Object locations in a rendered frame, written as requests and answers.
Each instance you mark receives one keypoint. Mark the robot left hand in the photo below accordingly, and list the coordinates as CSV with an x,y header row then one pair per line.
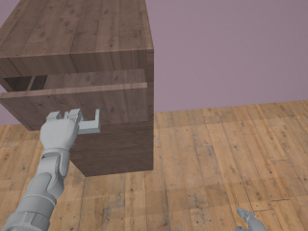
x,y
59,132

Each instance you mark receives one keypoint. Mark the drawer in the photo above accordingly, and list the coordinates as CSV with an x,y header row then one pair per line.
x,y
120,95

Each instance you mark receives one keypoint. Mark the robot left forearm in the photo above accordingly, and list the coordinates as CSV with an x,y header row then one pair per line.
x,y
36,206

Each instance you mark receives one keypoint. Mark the handle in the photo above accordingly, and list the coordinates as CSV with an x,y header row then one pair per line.
x,y
90,126

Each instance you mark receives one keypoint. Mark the robot right hand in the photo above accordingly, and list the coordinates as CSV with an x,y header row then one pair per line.
x,y
254,224

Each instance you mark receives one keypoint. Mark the cabinet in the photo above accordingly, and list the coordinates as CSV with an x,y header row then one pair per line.
x,y
51,37

